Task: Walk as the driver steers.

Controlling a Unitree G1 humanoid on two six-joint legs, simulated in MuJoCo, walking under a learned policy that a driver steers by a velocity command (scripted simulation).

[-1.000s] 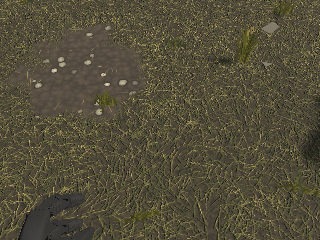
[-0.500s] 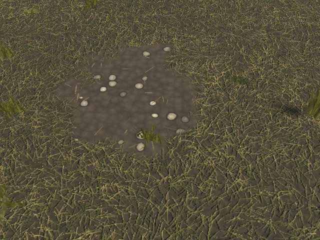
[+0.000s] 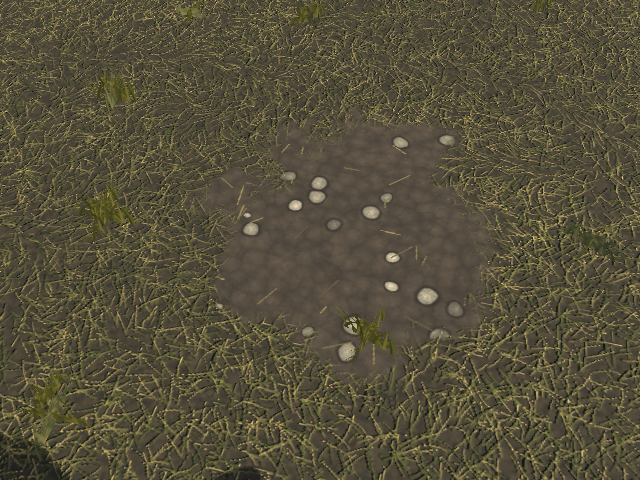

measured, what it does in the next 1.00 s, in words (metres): steps on the spot, turning left: right foot, then left foot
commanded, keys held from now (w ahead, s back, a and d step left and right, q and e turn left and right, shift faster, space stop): q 0.46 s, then no key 0.54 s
